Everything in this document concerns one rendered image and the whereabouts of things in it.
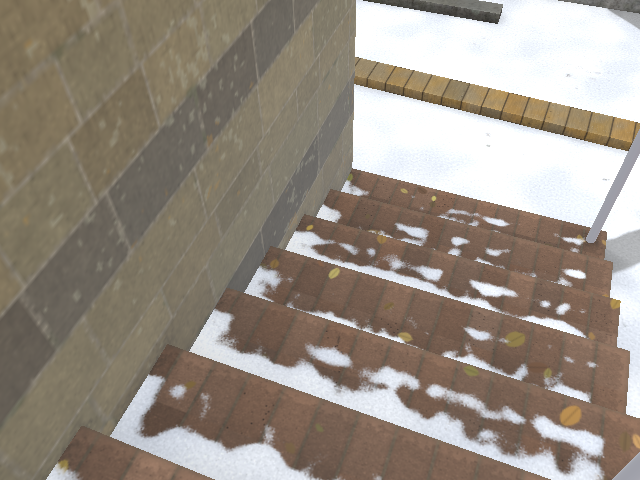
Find stairs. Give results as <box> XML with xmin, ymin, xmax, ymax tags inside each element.
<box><xmin>46</xmin><ymin>168</ymin><xmax>640</xmax><ymax>480</ymax></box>

